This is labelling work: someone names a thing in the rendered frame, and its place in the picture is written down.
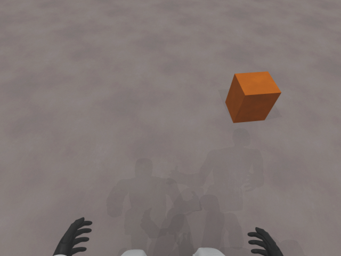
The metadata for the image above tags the carton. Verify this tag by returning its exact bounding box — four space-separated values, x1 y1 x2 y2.
225 71 281 123

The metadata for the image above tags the robot right hand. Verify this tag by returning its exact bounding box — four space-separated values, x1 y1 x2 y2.
248 227 283 256

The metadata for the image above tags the robot left hand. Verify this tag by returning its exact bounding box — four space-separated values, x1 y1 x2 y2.
53 217 92 256

